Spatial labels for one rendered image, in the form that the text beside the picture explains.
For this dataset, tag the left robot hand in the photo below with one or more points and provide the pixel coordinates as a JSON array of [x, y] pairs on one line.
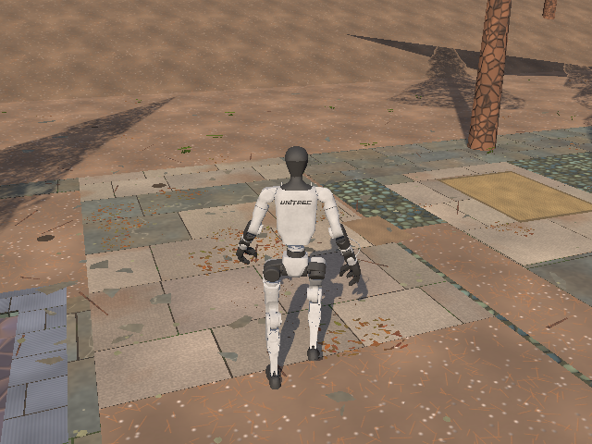
[[250, 251]]

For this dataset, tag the right robot hand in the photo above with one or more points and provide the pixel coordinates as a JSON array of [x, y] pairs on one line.
[[355, 270]]

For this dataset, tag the robot left forearm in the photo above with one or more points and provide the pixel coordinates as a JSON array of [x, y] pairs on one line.
[[246, 238]]

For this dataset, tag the robot right forearm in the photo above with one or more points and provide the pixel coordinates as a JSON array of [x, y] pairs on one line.
[[346, 248]]

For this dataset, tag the left robot upper arm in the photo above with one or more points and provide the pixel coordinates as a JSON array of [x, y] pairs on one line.
[[267, 195]]

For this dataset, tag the robot right thigh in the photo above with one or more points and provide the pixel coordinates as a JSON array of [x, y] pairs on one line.
[[316, 273]]

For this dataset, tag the humanoid robot head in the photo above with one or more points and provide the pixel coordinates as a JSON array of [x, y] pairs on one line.
[[296, 160]]

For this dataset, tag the right robot upper arm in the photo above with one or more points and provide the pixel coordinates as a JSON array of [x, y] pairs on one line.
[[325, 195]]

